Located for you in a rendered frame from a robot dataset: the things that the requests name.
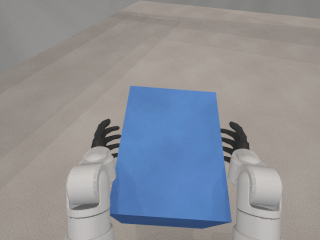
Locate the carton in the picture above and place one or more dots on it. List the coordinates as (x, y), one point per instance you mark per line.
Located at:
(170, 168)

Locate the right robot hand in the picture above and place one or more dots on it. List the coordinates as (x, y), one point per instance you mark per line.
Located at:
(239, 142)

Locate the right robot forearm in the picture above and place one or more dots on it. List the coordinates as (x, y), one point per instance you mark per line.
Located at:
(259, 197)

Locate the left robot hand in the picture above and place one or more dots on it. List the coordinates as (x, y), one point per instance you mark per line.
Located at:
(100, 139)

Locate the left robot forearm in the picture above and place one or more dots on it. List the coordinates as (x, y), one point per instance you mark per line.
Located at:
(88, 196)

